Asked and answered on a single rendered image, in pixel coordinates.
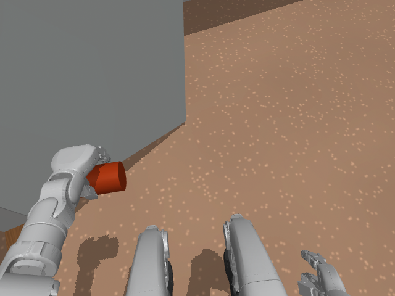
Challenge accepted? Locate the left robot hand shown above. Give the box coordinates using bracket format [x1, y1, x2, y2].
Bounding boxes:
[51, 144, 111, 200]

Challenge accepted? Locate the can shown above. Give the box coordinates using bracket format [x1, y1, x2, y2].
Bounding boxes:
[80, 161, 127, 198]

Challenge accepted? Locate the right robot foot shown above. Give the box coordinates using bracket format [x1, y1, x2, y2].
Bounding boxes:
[224, 249, 239, 296]

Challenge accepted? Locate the right robot hand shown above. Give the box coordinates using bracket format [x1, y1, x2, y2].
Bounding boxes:
[297, 250, 346, 296]

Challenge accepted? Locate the left robot arm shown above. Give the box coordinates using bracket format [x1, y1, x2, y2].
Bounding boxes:
[0, 169, 85, 296]

